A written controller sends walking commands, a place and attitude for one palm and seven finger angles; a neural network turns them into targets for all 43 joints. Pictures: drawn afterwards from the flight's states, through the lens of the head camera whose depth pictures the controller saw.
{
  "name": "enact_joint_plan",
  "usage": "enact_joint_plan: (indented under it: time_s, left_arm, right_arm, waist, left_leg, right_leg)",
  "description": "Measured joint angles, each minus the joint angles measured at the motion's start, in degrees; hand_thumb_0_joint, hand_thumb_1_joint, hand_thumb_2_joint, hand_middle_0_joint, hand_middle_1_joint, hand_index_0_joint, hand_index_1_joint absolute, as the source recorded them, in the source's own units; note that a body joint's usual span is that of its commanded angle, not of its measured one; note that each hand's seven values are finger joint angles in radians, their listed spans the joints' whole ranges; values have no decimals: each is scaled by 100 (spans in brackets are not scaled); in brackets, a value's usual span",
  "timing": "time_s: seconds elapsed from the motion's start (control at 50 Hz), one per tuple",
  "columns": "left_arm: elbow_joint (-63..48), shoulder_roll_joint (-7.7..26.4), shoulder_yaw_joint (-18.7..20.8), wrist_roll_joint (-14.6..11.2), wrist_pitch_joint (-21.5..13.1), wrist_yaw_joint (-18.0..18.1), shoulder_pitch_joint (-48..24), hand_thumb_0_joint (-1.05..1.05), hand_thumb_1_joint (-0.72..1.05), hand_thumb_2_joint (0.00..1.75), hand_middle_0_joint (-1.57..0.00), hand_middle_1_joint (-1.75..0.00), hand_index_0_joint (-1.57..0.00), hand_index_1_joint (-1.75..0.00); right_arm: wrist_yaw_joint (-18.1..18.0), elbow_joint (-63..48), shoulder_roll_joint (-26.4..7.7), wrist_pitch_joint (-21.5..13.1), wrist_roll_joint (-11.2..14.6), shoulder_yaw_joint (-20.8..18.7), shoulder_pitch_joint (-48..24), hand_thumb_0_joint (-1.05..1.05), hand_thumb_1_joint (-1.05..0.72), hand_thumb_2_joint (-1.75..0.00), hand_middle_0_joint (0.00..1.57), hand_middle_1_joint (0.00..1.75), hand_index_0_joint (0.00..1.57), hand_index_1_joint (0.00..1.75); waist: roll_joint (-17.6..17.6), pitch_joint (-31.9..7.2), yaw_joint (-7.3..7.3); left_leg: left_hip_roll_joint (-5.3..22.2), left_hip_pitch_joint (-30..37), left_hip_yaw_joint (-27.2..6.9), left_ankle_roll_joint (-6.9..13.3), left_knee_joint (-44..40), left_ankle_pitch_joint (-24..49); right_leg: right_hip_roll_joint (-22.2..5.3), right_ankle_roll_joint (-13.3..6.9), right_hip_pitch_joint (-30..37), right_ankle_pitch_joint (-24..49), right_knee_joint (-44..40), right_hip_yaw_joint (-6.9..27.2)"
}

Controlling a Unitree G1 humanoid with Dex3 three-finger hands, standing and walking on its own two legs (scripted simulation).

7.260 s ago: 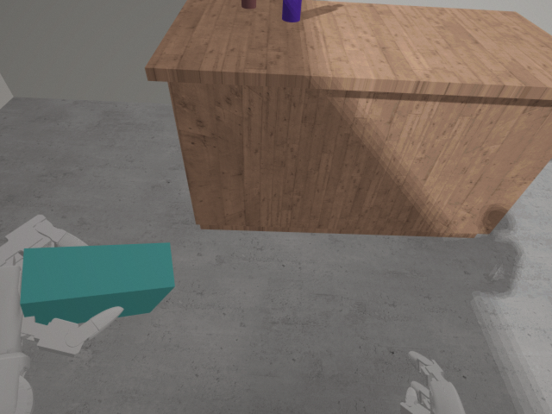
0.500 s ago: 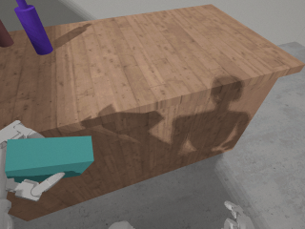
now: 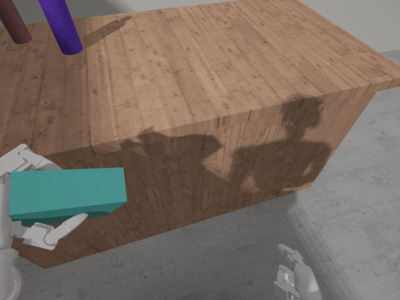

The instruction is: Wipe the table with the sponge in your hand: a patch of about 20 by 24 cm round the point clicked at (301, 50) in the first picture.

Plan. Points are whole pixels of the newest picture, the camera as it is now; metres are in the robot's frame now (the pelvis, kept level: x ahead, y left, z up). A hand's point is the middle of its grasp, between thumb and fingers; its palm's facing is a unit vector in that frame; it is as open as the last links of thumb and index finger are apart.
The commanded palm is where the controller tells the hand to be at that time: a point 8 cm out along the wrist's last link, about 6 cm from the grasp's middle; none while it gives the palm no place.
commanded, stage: come to a stop and stand still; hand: left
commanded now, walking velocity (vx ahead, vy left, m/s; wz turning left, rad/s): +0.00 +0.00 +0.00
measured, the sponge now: (85, 196) +0.23 +0.20 +0.15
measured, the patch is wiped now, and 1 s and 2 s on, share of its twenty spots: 0.00 0.00 0.00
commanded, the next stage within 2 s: look again from close up in 0.22 s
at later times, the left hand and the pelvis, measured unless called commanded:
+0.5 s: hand (12, 177) +0.23 +0.28 +0.19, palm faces +0.45 -0.80 -0.40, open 9.4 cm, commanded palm +0.14 +0.29 +0.18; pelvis -0.03 +0.02 +0.00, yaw -3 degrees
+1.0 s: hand (45, 175) +0.26 +0.27 +0.16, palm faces +0.33 -0.88 -0.32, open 9.4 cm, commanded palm +0.20 +0.31 +0.18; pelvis +0.03 +0.04 -0.01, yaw -2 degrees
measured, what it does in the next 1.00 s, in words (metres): stands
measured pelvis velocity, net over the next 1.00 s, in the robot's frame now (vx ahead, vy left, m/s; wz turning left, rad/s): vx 0.03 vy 0.04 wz -0.04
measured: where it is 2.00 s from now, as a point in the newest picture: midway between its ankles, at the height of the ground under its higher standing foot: (176, 294)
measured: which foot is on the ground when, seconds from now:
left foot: down 0.00-1.00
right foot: down 0.00-1.00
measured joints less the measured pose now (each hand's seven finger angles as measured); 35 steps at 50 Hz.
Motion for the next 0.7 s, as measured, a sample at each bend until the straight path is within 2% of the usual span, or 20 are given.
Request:
enact_joint_plan:
  time_s: [0.08,0.18,0.32,0.34,0.36,0.4,0.42,0.44,0.48,0.54,0.58,0.64,0.7]
  left_arm:
    - [-23,-77,-46,-106,55,-59,153,-1,-44,100,-81,-135,-82,-133]
    - [64,-60,-50,-122,157,-70,226,-1,-44,100,-81,-135,-82,-133]
    - [59,36,64,-38,68,1,82,-1,-44,100,-81,-135,-82,-133]
    - [127,230,133,158,35,-158,-217,-1,-44,100,-81,-135,-82,-133]
    - [324,576,281,300,-67,-326,-749,-1,-44,100,-81,-135,-82,-133]
    - [843,1071,646,234,-299,-362,-1647,-1,-44,100,-81,-135,-82,-133]
    - [1042,1118,802,127,-329,-321,-1876,-1,-44,100,-81,-135,-82,-133]
    - [1135,1057,923,23,-296,-273,-1918,-1,-44,100,-81,-135,-82,-133]
    - [1053,708,931,-123,-180,-211,-1569,-1,-44,100,-81,-135,-82,-133]
    - [595,117,376,-88,-53,-296,-533,-1,-44,100,-81,-135,-82,-134]
    - [398,-45,-56,7,-23,-408,70,-1,-44,100,-81,-135,-82,-134]
    - [370,11,-303,84,1,-512,450,-1,-44,100,-81,-135,-82,-134]
    - [484,179,-109,102,49,-440,154,-1,-44,100,-81,-135,-82,-134]
  right_arm:
    - [5,45,-63,132,14,-3,-13,1,-90,-90,21,30,21,30]
    - [-119,143,-229,271,0,-96,79,1,-90,-90,21,30,21,30]
    - [-207,68,-388,163,5,-218,241,1,-90,-90,20,30,20,30]
    - [-206,42,-388,35,-66,-299,323,1,-90,-90,20,30,20,30]
    - [-207,80,-387,-104,-87,-349,369,1,-90,-90,20,30,20,30]
    - [-132,230,-386,-230,-61,-308,262,1,-90,-90,20,30,20,30]
    - [-74,240,-390,-259,-19,-286,197,1,-90,-90,20,30,20,30]
    - [-10,212,-401,-290,16,-278,153,1,-90,-90,20,30,20,30]
    - [118,59,-437,-358,76,-301,164,1,-90,-90,20,30,20,30]
    - [211,-160,-457,-414,132,-287,275,1,-90,-90,20,30,20,30]
    - [183,-201,-387,-399,129,-231,347,1,-90,-90,20,30,20,30]
    - [78,-174,-212,-352,71,-102,455,1,-90,-90,20,30,20,30]
    - [-2,-124,-96,-363,3,14,507,1,-90,-90,20,30,20,30]
  waist:
    - [52,-49,-1]
    - [-110,-76,-23]
    - [-281,-48,-56]
    - [-263,-5,73]
    - [-273,83,210]
    - [-375,219,282]
    - [-398,264,260]
    - [-388,273,212]
    - [-282,196,72]
    - [-120,22,-104]
    - [-112,-55,-146]
    - [-238,-111,-74]
    - [-389,-62,83]
  left_leg:
    - [-31,-123,-59,-59,79,-28]
    - [-113,-32,-28,23,-72,115]
    - [-121,-47,-23,50,-214,237]
    - [-72,-122,-39,51,-134,221]
    - [-40,-201,-77,44,-43,209]
    - [-56,-277,-91,16,-14,272]
    - [-69,-254,-51,26,-50,306]
    - [-79,-216,10,48,-101,330]
    - [-109,-149,139,117,-191,346]
    - [-184,-78,287,219,-250,303]
    - [-221,-21,333,244,-283,272]
    - [-230,29,312,235,-320,257]
    - [-225,48,212,208,-359,282]
  right_leg:
    - [19,-73,-152,-43,102,35]
    - [-27,-28,-162,-12,118,119]
    - [-24,2,-168,140,-42,118]
    - [20,-6,-188,168,-69,99]
    - [51,-40,-220,197,-61,65]
    - [32,-93,-327,219,37,54]
    - [18,-85,-342,237,47,92]
    - [8,-57,-342,266,27,152]
    - [-21,23,-336,322,-29,277]
    - [-93,102,-345,291,-9,423]
    - [-123,129,-323,239,9,475]
    - [-119,139,-262,215,-29,471]
    - [-53,89,-191,207,-92,460]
